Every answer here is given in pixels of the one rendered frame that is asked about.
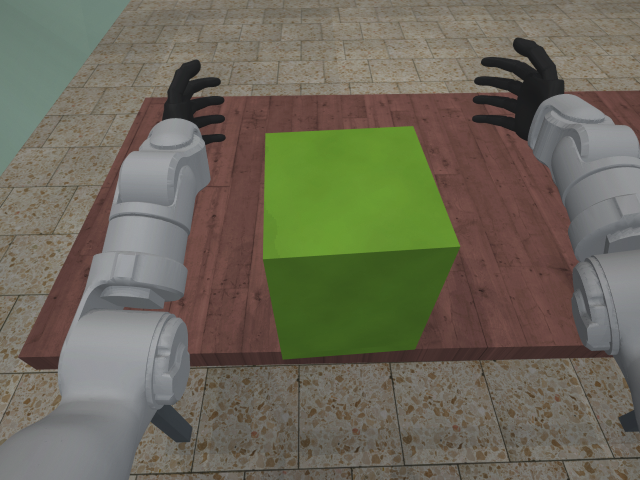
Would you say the robot right forearm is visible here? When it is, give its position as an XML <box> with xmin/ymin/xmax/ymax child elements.
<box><xmin>528</xmin><ymin>94</ymin><xmax>640</xmax><ymax>262</ymax></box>

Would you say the carton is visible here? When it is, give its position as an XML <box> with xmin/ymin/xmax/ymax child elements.
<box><xmin>263</xmin><ymin>126</ymin><xmax>460</xmax><ymax>360</ymax></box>

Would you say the right robot upper arm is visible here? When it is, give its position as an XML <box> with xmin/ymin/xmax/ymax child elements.
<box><xmin>571</xmin><ymin>249</ymin><xmax>640</xmax><ymax>433</ymax></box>

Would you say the table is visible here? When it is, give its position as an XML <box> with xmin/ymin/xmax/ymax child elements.
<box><xmin>18</xmin><ymin>91</ymin><xmax>640</xmax><ymax>442</ymax></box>

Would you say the robot left forearm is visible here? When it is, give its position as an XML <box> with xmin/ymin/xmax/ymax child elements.
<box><xmin>58</xmin><ymin>118</ymin><xmax>211</xmax><ymax>396</ymax></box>

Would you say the robot left hand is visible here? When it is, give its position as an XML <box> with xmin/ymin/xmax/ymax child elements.
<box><xmin>162</xmin><ymin>59</ymin><xmax>226</xmax><ymax>145</ymax></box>

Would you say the robot right hand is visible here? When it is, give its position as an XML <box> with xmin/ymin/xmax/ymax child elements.
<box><xmin>472</xmin><ymin>38</ymin><xmax>564</xmax><ymax>141</ymax></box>

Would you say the left robot upper arm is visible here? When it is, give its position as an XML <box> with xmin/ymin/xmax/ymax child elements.
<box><xmin>0</xmin><ymin>308</ymin><xmax>190</xmax><ymax>480</ymax></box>

